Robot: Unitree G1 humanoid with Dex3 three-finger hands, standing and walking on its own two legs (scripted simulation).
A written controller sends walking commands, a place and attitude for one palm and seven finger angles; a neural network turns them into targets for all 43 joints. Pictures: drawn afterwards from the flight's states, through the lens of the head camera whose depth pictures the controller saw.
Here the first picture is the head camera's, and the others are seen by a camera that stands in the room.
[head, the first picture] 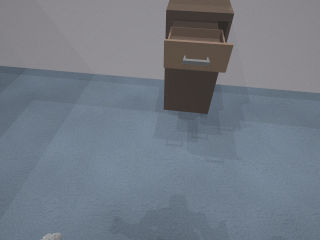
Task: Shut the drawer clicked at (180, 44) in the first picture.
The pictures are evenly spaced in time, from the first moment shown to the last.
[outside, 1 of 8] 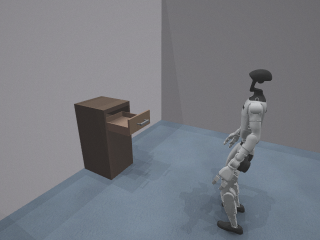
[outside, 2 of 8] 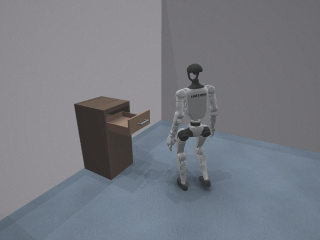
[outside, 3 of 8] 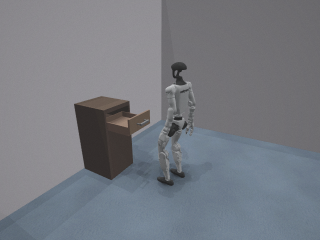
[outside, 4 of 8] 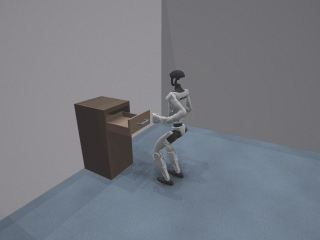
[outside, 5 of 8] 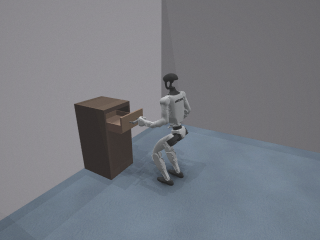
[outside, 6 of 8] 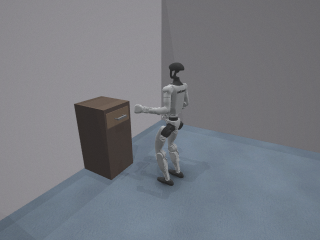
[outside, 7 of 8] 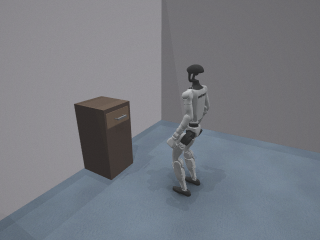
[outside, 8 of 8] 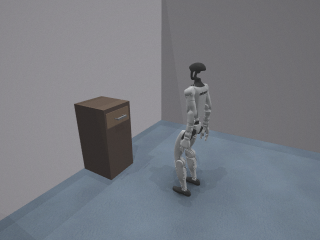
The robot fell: no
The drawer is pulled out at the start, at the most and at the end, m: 0.30 0.30 0.00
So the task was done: yes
